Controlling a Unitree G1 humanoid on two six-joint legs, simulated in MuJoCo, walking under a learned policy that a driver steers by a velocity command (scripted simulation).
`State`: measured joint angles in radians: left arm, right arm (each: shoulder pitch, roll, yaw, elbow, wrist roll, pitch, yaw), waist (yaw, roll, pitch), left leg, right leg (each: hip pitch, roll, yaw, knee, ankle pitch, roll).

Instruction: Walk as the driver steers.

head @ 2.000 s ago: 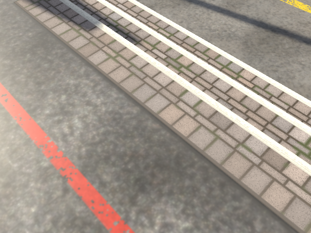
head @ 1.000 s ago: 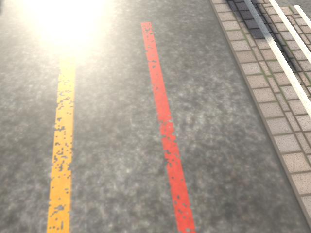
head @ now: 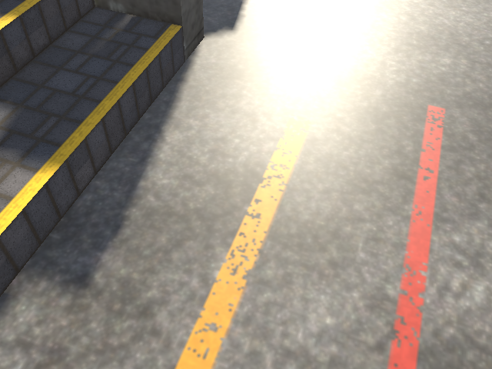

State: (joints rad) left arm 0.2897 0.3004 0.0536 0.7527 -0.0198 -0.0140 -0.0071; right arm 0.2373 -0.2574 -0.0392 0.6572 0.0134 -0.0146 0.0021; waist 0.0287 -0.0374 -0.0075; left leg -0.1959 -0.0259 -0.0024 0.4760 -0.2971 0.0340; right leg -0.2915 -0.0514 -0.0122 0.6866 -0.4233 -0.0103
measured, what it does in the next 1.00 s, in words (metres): walks ahead, turning left: right foot, then left foot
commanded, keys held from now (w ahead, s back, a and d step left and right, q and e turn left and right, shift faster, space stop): w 0.10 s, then no key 0.02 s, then q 0.60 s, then w+q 0.10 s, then no key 0.18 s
